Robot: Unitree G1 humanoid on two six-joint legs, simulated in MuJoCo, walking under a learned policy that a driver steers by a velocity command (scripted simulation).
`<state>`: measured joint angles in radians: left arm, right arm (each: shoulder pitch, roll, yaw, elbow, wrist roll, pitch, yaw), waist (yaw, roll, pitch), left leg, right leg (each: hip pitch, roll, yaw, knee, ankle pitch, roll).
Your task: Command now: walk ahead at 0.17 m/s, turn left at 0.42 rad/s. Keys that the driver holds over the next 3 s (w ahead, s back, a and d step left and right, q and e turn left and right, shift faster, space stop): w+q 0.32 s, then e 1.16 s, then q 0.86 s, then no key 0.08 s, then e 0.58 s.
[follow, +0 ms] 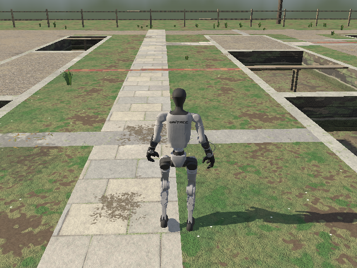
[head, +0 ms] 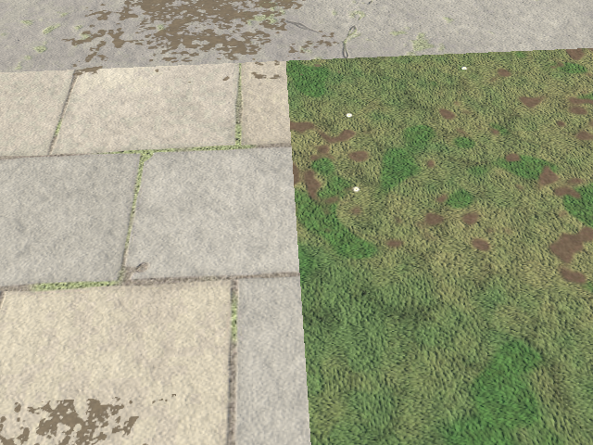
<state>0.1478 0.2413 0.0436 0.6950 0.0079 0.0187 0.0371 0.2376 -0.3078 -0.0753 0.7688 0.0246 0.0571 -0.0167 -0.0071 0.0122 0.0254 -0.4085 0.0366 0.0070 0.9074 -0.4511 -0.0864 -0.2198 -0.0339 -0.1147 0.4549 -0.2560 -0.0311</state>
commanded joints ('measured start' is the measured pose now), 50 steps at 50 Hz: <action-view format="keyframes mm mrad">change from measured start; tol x32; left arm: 1 34 209 69 -34 -12 -16 -1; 50 10 148 51 -87 -27 21 -16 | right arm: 1 -103 -53 0 -122 0 -22 21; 8 294 -236 -70 2 8 -52 18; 50 76 -153 -26 -168 -45 -88 -17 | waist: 1 65 -156 -52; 8 -113 265 -70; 27 23 123 -61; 30 -10 -276 -365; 50 -11 -5 -140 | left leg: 1 -62 19 35 -126 -5 45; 7 456 -18 35 -472 114 201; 9 558 347 -735 -720 -131 468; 28 433 93 -55 -313 1062 177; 31 -133 -141 -151 502 -200 30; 50 295 160 -251 -565 188 143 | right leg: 1 124 -286 245 -230 -113 -198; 6 -60 -232 108 -117 -203 -117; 11 -729 -38 172 671 -167 16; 28 -42 98 53 -4 365 -57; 30 521 -306 606 81 909 -328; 35 3 -177 541 -196 134 -249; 50 -271 49 452 119 -234 -40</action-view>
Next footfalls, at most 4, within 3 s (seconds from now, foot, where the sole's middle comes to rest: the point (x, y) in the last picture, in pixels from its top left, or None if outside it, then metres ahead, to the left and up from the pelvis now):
0.14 left None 0.02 0.13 -0.78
0.56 right None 0.38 0.01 -0.78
0.98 left None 0.34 0.24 -0.78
1.42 right None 0.25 -0.01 -0.78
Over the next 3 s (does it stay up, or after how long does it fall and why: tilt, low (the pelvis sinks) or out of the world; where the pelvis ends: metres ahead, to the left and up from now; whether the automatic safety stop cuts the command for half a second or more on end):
stays up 0.21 0.06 -0.02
